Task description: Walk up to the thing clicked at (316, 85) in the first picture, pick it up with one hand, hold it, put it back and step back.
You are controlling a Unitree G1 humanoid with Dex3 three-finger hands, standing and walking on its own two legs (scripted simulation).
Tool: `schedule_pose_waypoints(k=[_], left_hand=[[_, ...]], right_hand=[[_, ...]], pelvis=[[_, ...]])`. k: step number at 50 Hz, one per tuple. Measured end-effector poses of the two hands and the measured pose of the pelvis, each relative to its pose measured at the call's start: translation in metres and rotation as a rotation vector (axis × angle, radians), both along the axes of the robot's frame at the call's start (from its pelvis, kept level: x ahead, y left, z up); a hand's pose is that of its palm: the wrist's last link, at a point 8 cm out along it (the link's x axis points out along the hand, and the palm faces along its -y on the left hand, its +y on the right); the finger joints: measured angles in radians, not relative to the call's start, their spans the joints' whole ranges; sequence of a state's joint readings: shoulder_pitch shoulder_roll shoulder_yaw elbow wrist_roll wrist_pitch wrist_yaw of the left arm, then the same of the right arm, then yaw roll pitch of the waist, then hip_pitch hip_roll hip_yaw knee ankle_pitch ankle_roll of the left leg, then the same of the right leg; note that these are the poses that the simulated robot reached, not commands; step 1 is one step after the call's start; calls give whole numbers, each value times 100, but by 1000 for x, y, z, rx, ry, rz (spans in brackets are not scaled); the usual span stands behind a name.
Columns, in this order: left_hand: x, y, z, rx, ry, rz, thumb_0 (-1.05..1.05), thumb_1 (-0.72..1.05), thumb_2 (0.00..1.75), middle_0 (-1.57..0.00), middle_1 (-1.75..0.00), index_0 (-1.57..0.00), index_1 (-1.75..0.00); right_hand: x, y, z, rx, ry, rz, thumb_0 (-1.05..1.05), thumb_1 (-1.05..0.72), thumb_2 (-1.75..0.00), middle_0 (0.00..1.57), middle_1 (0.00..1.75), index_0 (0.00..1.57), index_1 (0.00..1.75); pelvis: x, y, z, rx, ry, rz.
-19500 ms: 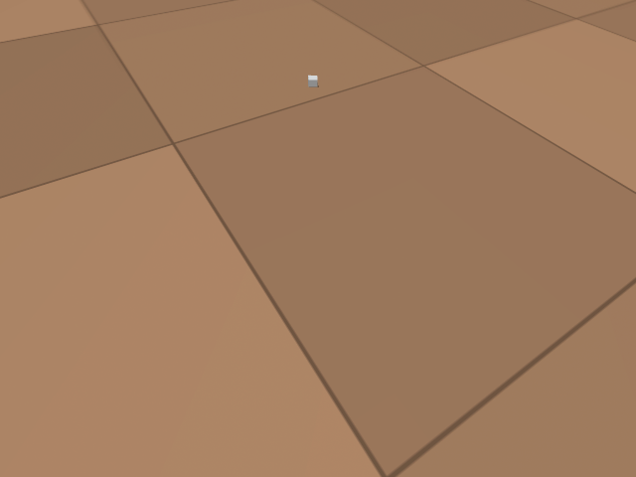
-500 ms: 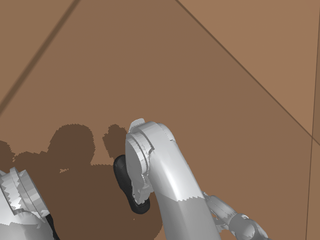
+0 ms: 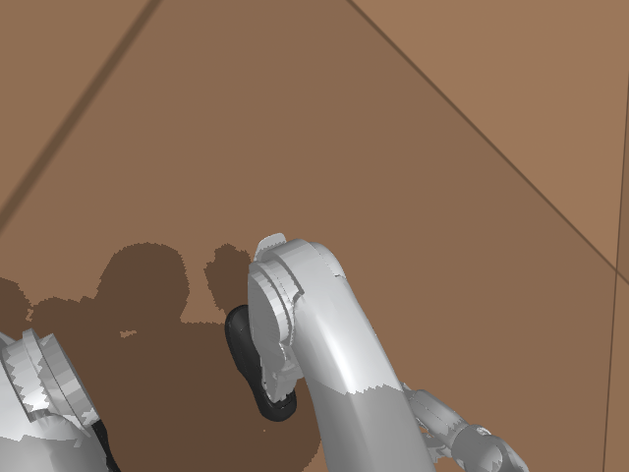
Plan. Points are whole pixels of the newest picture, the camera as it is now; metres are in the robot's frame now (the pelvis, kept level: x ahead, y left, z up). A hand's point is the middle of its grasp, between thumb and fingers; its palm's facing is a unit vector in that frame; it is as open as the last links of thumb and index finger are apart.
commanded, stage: settle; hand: left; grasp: from above
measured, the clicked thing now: out of the picture +0.44 +0.39 -0.29
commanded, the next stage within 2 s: lift in 0.90 s
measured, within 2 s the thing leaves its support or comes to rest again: leaves its support in 0.18 s
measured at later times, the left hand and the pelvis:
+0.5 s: hand out of the picture +0.43 +0.40 -0.19, palm faces -0.32 -0.19 -0.93, open 8.3 cm; pelvis +0.00 +0.00 +0.00, yaw +2 degrees
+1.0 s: hand out of the picture +0.42 +0.39 -0.12, palm faces -0.38 -0.18 -0.91, open 8.3 cm; pelvis +0.00 -0.01 +0.02, yaw +6 degrees
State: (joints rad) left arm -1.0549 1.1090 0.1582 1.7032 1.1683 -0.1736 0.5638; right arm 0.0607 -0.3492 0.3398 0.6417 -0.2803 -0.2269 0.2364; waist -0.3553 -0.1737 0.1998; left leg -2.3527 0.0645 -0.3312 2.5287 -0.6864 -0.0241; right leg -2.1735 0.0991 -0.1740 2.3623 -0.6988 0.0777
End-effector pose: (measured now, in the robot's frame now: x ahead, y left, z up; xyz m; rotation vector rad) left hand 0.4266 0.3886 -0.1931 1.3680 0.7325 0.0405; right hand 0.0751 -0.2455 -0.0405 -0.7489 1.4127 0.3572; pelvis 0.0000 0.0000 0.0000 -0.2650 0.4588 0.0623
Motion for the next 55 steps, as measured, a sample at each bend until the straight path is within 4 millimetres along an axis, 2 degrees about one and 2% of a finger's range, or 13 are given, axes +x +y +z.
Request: schedule_pose_waypoints(k=[5,13,21,31,44,55], left_hand=[[1,0,1,2,-5,0,1,27,21,-85,-40,-85,-33],[5,1,15,12,-28,-3,4,31,15,-104,-44,-86,-32],[10,5,46,36,-71,-8,4,32,14,-106,-42,-86,-31],[3,13,87,46,-33,1,3,31,14,-108,-40,-87,-31],[0,8,115,38,-27,-42,3,30,15,-111,-36,-89,-29],[0,5,140,32,-12,-41,3,29,15,-112,-34,-89,-28]], right_hand=[[-1,0,-1,1,2,-6,0,-90,-90,20,30,20,30],[3,-2,-2,10,-6,-17,0,-91,-90,20,30,20,30],[18,-5,-10,43,-56,-34,0,-91,-90,20,30,20,30],[35,-5,-22,96,-129,-96,0,-91,-90,20,30,20,30],[29,-10,-25,85,-105,-190,0,-90,-90,20,30,20,30],[21,-20,-19,46,-110,-246,0,-90,-90,20,30,20,30]], pelvis=[[0,0,0,2,1,0],[2,-3,1,7,15,2],[3,-4,3,18,37,9],[1,-4,6,40,61,24],[0,-9,13,68,91,53],[-3,-11,24,81,101,62]])
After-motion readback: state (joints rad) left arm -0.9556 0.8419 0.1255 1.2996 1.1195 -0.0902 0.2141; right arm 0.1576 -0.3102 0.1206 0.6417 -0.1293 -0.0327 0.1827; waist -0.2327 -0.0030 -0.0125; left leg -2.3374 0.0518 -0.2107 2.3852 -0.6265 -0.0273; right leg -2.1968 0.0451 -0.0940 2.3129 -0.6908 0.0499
